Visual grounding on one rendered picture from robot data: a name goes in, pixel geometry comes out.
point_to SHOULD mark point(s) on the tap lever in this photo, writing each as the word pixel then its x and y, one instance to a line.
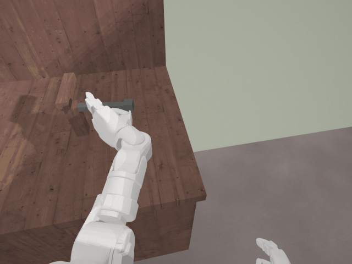
pixel 127 105

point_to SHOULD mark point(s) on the robot left forearm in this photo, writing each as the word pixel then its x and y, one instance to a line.
pixel 118 202

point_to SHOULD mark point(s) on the left robot upper arm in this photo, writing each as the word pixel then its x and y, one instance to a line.
pixel 103 243

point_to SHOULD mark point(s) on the left robot hand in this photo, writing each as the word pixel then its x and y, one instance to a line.
pixel 107 121

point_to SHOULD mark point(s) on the counter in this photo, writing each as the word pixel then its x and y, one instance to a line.
pixel 53 163

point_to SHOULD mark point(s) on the right robot hand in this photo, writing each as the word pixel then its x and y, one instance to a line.
pixel 277 256

